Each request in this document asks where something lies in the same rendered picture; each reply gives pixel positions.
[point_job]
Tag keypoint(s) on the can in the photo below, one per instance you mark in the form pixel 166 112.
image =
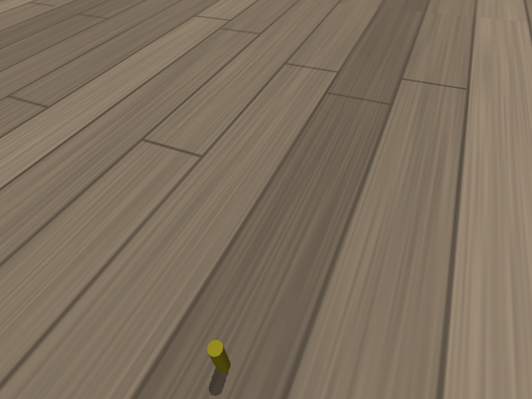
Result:
pixel 219 356

